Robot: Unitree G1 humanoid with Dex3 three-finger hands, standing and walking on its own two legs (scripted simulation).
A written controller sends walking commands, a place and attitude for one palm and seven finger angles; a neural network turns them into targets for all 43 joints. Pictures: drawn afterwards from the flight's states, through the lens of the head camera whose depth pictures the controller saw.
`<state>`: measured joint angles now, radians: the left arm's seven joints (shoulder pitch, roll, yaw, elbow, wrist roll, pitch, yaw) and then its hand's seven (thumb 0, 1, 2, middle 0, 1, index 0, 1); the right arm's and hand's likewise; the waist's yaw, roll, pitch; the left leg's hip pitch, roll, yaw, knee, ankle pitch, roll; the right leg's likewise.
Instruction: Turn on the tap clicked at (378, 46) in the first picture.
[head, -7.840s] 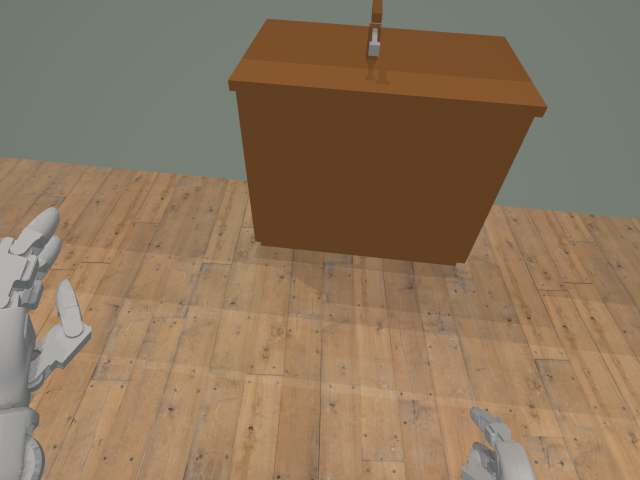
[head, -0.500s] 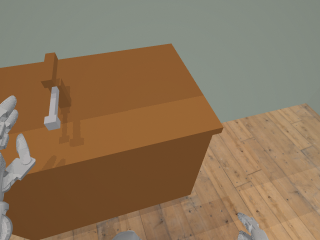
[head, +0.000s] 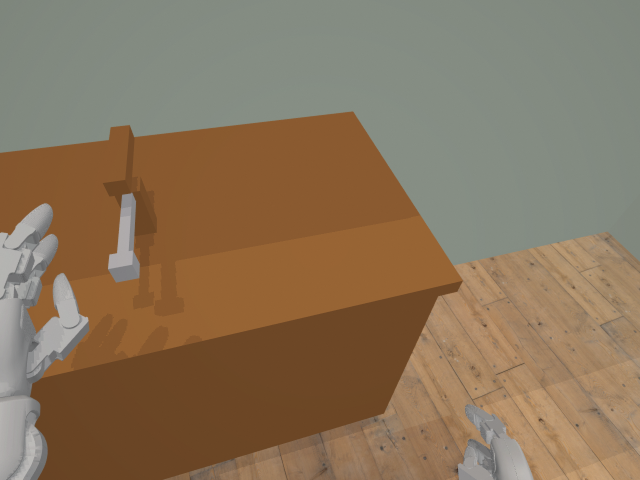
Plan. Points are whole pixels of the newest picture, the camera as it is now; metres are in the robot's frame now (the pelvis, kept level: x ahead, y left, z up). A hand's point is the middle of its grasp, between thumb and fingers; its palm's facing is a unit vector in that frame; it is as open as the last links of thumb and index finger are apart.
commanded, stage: come to a stop and stand still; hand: left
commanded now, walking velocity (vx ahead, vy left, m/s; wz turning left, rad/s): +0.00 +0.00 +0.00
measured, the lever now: (124, 266) +0.33 +0.29 +0.08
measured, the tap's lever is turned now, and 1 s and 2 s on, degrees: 0 0 0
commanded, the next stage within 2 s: look again from close up in 0.38 s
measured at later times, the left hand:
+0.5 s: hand (67, 314) +0.22 +0.26 +0.16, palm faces +0.40 -0.83 -0.39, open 7.4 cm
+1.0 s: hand (30, 305) +0.22 +0.30 +0.17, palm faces +0.43 -0.85 -0.30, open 7.4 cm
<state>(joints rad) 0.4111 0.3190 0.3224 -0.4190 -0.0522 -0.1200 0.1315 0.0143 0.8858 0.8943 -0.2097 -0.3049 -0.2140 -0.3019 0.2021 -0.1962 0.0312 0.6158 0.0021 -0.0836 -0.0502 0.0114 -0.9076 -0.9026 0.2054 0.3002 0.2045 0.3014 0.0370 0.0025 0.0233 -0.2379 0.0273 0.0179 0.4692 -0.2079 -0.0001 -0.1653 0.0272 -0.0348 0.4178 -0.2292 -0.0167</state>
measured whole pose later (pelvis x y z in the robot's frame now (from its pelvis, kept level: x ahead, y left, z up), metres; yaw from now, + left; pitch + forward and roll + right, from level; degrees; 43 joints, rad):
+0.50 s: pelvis +0.00 +0.01 +0.00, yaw +1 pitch -1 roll -2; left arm 0.39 0.37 0.32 -0.44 -0.02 -0.13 0.11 0.02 0.89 0.89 -0.21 -0.31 -0.21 -0.30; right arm 0.21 -0.19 0.02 0.59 0.00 -0.09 -0.05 0.01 -0.91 -0.90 0.20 0.30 0.20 0.30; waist 0.04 0.00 0.03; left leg -0.24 0.02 0.01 0.44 -0.18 0.02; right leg -0.14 0.02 -0.04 0.35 -0.19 0.00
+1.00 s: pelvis +0.00 +0.04 +0.00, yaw +0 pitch -1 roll -1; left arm 0.34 0.35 0.37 -0.43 -0.04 -0.26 0.10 0.02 0.89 0.89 -0.21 -0.30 -0.21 -0.30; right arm 0.22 -0.17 0.03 0.60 0.01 -0.17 -0.01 0.01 -0.91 -0.90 0.20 0.30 0.20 0.30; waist 0.05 -0.06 0.05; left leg -0.25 -0.02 0.05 0.47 -0.20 0.05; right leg -0.19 -0.02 -0.01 0.42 -0.22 0.03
